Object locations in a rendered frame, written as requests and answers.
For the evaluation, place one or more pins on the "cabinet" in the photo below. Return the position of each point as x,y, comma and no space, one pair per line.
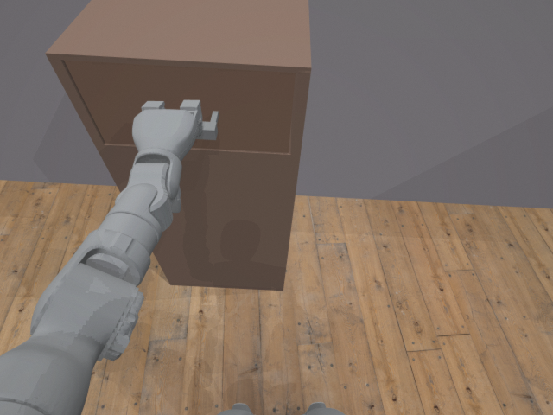
237,206

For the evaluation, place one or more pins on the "handle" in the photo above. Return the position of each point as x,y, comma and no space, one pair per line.
209,129

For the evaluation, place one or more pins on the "right robot shin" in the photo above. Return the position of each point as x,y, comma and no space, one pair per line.
315,405

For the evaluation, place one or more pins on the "left robot forearm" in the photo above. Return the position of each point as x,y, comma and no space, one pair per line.
123,243

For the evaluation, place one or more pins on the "drawer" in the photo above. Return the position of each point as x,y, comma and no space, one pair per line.
255,107

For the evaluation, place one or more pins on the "left robot upper arm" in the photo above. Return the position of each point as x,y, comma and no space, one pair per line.
90,318

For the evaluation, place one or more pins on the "robot left hand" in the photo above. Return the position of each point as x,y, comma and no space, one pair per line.
168,129

